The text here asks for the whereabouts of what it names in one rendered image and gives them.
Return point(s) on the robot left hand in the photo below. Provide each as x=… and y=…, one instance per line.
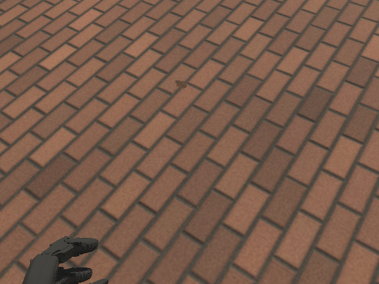
x=44, y=268

